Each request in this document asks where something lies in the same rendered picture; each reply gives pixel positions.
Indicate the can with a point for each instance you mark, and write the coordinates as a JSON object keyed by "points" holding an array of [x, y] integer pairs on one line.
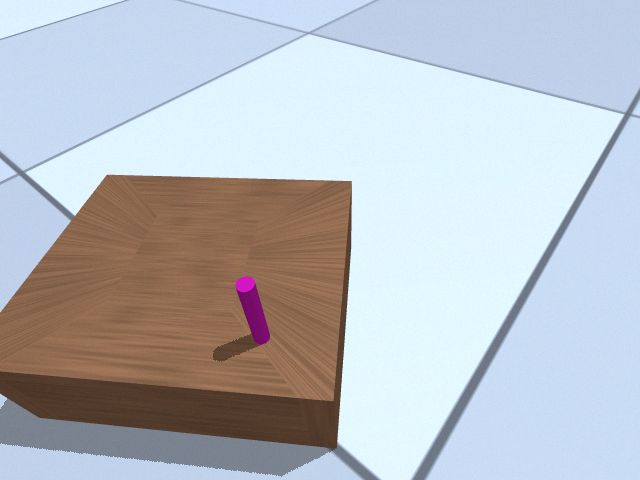
{"points": [[249, 297]]}

